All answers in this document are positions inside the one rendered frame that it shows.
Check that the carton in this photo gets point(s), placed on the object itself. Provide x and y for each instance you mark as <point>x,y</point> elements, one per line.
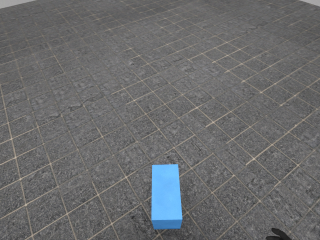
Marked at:
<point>166,208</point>

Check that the right robot hand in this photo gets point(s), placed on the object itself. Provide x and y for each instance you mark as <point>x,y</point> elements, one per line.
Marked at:
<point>281,235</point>

